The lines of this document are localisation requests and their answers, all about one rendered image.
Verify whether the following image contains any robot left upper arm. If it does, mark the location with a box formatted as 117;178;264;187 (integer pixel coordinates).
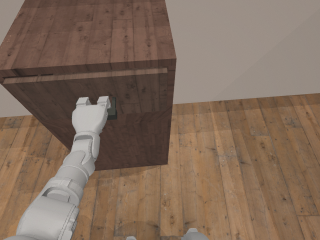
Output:
3;196;80;240

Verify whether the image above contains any cabinet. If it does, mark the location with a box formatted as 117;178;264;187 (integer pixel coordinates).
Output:
0;0;177;171

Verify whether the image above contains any left robot forearm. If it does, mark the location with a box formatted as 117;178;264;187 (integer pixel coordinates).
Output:
16;131;101;236

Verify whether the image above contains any drawer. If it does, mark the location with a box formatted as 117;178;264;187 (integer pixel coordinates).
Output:
3;66;168;121

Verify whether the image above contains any robot left hand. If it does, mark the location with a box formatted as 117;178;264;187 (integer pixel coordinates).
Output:
72;96;112;135

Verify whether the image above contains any robot right shin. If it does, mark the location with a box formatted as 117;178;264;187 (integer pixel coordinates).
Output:
185;228;198;235

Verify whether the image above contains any handle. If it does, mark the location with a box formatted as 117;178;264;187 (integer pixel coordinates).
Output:
71;97;117;120

